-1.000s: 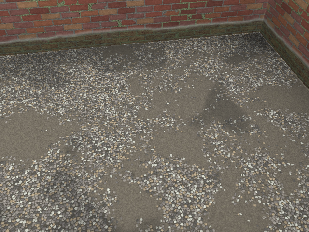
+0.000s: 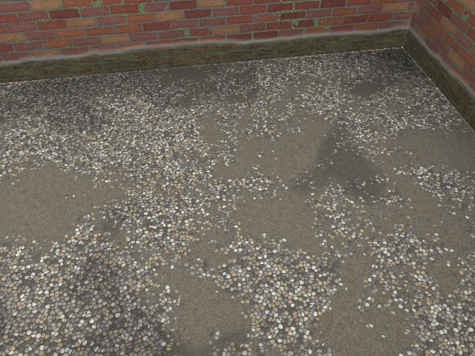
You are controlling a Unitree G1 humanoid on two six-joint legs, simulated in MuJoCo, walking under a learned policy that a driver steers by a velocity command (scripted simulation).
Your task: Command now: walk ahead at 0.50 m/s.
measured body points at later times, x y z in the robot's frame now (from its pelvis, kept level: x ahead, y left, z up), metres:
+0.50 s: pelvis +0.01 +0.00 +0.02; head +0.01 -0.01 +0.47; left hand +0.16 +0.19 -0.08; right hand +0.18 -0.20 -0.08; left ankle -0.02 +0.13 -0.72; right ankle -0.01 -0.09 -0.72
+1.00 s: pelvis +0.01 +0.00 +0.03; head +0.01 +0.00 +0.48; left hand +0.10 +0.23 -0.10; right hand +0.10 -0.23 -0.10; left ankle -0.02 +0.13 -0.72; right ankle -0.01 -0.09 -0.72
